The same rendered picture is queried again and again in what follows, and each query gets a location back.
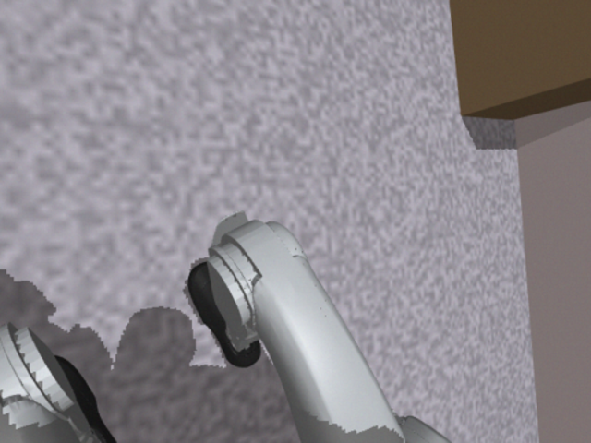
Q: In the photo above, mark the right robot hand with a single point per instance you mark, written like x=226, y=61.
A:
x=416, y=431

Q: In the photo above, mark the left robot foot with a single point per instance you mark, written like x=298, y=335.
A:
x=86, y=400

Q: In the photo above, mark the right robot foot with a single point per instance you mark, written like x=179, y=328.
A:
x=199, y=286

